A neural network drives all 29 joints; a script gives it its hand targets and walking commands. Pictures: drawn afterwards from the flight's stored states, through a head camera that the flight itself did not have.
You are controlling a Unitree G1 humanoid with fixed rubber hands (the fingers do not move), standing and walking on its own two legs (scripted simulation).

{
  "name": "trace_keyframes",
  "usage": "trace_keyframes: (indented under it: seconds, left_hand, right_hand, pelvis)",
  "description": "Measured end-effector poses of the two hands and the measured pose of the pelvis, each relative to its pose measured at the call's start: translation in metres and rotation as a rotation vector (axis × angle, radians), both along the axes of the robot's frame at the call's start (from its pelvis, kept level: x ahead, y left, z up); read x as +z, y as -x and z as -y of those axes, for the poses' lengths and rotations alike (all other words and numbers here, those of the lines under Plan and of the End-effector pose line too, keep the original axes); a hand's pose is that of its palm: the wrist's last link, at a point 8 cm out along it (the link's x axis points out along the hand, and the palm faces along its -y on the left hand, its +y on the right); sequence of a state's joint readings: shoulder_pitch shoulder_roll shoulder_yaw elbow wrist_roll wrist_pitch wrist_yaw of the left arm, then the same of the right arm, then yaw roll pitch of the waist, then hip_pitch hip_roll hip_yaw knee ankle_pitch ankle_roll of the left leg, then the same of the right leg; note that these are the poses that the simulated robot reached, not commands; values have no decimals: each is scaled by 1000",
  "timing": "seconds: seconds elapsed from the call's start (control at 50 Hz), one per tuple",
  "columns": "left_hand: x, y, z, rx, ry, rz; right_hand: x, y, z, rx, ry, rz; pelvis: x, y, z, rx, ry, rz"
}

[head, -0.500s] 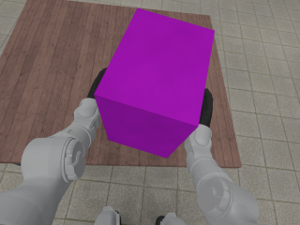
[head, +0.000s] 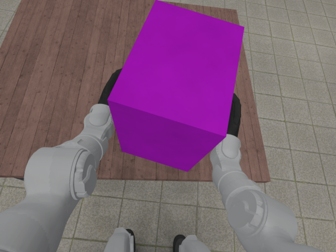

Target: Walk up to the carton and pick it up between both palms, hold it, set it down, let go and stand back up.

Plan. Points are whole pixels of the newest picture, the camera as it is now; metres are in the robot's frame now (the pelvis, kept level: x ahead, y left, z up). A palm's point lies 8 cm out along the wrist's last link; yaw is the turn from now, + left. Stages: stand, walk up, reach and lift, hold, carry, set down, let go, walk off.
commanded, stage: reach and lift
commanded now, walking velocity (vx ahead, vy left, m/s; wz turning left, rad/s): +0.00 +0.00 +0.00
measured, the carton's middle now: (173, 98) +0.49 -0.02 -0.01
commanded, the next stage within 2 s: none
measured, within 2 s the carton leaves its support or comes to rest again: leaves its support in 1.50 s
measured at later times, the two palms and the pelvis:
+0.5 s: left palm (108, 101) +0.47 +0.14 +0.00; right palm (229, 129) +0.42 -0.16 -0.02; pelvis +0.00 -0.01 +0.01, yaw -1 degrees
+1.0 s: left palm (110, 107) +0.45 +0.13 +0.00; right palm (230, 128) +0.42 -0.16 -0.01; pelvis +0.01 -0.01 +0.01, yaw -1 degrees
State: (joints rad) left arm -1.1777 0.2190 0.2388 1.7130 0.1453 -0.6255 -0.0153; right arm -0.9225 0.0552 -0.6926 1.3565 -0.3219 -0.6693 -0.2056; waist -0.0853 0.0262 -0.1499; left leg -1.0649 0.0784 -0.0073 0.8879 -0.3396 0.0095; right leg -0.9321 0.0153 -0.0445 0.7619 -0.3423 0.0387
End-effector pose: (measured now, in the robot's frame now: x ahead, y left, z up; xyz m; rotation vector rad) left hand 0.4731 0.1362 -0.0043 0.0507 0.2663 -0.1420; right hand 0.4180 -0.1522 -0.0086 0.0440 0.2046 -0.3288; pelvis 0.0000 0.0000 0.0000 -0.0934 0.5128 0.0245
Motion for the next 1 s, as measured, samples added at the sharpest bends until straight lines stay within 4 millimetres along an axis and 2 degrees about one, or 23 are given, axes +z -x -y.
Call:
trace_keyframes:
  seconds: [0.26, 0.58, 1.0]
  left_hand:
    - [2, 4, -1, -1, -68, 37]
    - [5, 7, -1, -4, -136, 48]
    - [0, 19, 3, 49, -61, 18]
  right_hand:
    - [-5, 2, -1, 11, -33, 43]
    - [-7, 0, 5, 81, -67, 44]
    - [0, 2, 4, 50, -20, -38]
  pelvis:
    - [5, 3, 5, -3, 6, -46]
    - [8, -7, 13, -21, -7, -74]
    - [11, -10, 8, -10, 6, -39]
